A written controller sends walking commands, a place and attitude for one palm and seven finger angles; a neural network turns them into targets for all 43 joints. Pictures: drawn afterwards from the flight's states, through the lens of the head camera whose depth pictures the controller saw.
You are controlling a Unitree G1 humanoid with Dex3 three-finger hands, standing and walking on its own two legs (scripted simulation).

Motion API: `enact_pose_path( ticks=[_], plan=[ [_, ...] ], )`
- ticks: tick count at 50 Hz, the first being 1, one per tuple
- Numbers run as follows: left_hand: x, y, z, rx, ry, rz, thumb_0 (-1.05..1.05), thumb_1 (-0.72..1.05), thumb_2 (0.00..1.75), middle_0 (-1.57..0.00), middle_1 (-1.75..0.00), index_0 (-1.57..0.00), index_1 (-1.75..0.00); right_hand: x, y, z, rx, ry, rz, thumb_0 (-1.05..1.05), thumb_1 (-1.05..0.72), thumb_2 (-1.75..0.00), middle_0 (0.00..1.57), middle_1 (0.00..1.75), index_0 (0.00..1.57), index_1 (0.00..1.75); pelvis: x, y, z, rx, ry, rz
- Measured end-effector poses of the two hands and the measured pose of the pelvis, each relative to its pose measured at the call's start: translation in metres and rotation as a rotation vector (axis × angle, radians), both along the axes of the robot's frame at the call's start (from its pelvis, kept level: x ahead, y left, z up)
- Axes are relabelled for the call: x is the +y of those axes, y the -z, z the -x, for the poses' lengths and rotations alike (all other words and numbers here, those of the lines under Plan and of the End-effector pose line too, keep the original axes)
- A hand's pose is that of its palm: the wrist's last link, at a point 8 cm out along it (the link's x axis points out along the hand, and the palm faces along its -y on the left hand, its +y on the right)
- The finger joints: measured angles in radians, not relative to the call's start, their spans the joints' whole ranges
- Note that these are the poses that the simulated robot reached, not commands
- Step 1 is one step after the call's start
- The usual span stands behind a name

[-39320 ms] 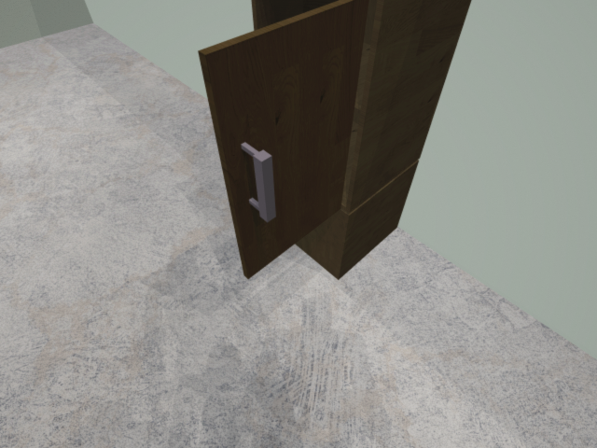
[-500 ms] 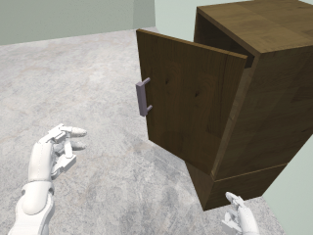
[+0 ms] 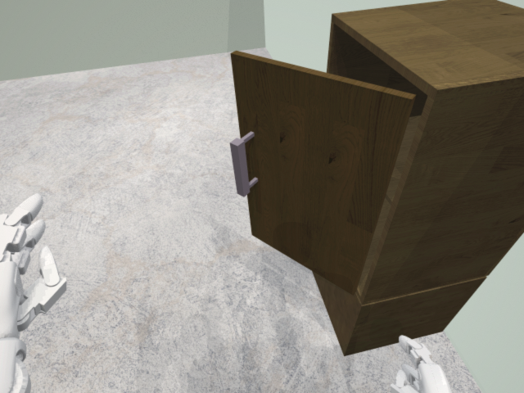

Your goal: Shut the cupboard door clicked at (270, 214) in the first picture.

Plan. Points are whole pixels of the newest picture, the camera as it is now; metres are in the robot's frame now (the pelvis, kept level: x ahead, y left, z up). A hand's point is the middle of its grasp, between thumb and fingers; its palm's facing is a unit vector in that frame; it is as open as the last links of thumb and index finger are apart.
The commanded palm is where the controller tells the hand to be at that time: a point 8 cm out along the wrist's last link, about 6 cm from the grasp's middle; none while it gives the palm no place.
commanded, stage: draw the hand back to the body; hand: left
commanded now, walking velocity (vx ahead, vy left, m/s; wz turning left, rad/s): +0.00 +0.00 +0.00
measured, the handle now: (246, 164) +0.63 +0.13 -0.01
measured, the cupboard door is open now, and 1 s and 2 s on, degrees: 40 40 40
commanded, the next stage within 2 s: step back with the hand held close in 0.12 s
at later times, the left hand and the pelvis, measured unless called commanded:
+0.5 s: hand (59, 281) +0.19 +0.28 +0.15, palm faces +0.40 -0.78 -0.49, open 7.4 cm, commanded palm +0.13 +0.31 +0.17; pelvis -0.01 +0.02 +0.00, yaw -1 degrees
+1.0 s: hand out of the picture +0.11 +0.30 +0.15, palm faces +0.49 -0.75 -0.44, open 7.4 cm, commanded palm +0.06 +0.32 +0.17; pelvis -0.08 +0.02 -0.02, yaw +0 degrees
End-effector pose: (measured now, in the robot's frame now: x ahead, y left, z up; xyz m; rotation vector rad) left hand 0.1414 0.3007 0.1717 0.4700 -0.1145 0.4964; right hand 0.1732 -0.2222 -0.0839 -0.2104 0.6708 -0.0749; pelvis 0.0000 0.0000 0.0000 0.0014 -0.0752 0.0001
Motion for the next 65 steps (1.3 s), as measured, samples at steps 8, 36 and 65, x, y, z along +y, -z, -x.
enact_pose_path(
  ticks=[8, 36, 65],
  plan=[
    [-0.006, -0.005, -0.003, -0.016, 0.037, -0.015, 0.02, 0.89, 0.90, -0.21, -0.30, -0.21, -0.30, 0.001, -0.006, 0.000, -0.033, 0.009, -0.012, 0.01, -0.90, -0.90, 0.20, 0.30, 0.20, 0.30, -0.004, 0.000, 0.001, -0.006, 0.009, 0.003],
    [0.027, -0.006, 0.014, -0.016, 0.125, -0.146, 0.02, 0.89, 0.90, -0.21, -0.30, -0.21, -0.30, 0.005, -0.006, 0.050, 0.058, 0.123, 0.056, 0.01, -0.90, -0.90, 0.20, 0.30, 0.20, 0.30, 0.027, 0.009, 0.040, 0.086, 0.024, 0.006],
    [0.022, 0.000, 0.104, -0.179, 0.121, -0.153, 0.02, 0.89, 0.90, -0.21, -0.30, -0.21, -0.30, 0.000, 0.008, 0.146, 0.096, 0.073, 0.103, 0.01, -0.90, -0.90, 0.20, 0.30, 0.20, 0.30, 0.023, 0.024, 0.120, 0.078, -0.021, 0.020]
  ],
)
